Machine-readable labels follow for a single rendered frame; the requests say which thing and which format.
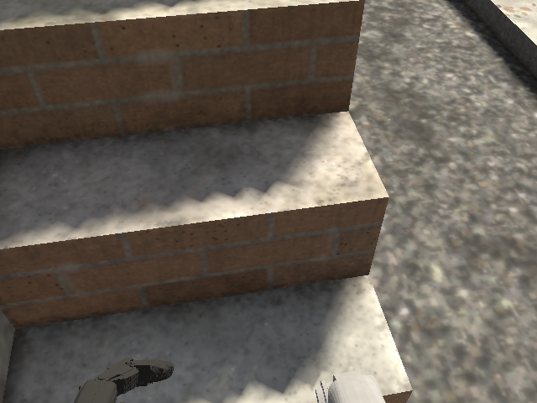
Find left robot hand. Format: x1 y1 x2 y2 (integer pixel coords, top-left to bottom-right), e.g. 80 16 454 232
74 358 174 403

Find right robot thigh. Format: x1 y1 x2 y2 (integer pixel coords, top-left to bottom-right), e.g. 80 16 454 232
315 370 386 403

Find robot right shin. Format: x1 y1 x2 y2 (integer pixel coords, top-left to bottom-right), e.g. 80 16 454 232
366 375 382 394

